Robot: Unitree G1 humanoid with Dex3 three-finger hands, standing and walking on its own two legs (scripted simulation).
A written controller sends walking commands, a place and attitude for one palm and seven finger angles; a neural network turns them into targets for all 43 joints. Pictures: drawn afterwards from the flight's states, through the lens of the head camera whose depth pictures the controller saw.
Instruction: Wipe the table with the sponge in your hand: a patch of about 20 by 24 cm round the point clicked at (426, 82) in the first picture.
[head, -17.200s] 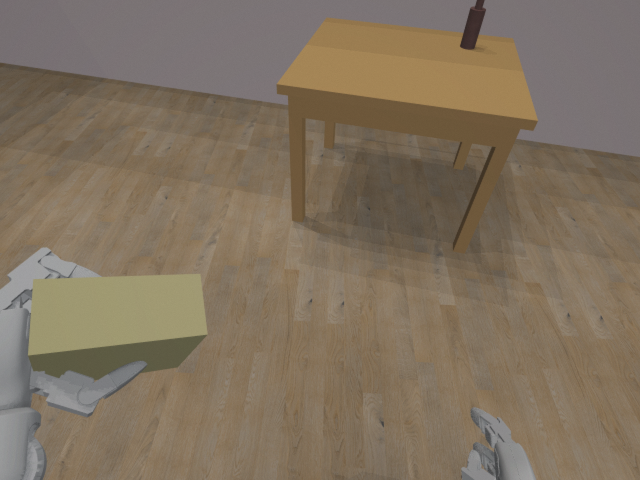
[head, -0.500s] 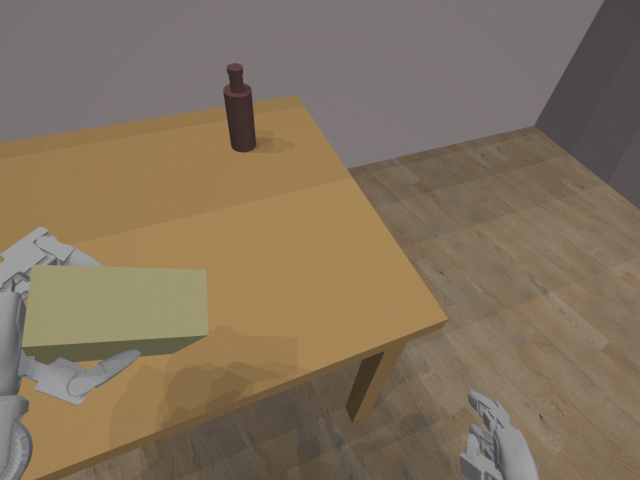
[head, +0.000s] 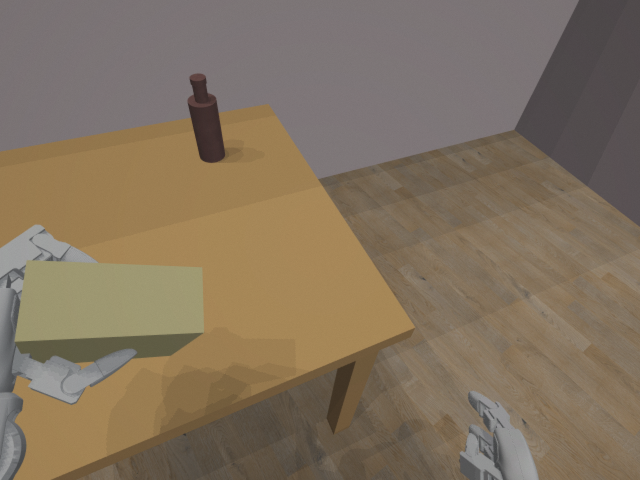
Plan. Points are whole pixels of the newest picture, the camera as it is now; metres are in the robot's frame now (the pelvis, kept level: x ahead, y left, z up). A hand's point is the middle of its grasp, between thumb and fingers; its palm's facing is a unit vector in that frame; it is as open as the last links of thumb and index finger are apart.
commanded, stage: shuffle to correct the standing spot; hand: left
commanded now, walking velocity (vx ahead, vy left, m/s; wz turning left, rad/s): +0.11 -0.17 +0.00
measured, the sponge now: (139, 317) +0.24 +0.20 +0.14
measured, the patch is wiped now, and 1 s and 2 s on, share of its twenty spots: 0.00 0.00 0.00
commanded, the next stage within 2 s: come to a stop and stand still in 0.28 s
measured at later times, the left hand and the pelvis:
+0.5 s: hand (111, 314) +0.22 +0.21 +0.16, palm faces +0.34 -0.86 -0.38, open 10.2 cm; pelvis +0.01 -0.03 +0.00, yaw +1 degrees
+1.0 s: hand out of the picture +0.18 +0.30 +0.16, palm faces +0.44 -0.82 -0.37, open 10.2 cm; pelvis -0.03 +0.03 +0.00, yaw +2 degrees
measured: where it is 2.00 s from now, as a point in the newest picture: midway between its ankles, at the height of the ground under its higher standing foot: outside the picture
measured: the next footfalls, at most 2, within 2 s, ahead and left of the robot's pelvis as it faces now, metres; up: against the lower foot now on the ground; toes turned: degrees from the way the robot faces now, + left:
none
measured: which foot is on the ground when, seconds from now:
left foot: down 0.00-1.00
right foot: down 0.00-1.00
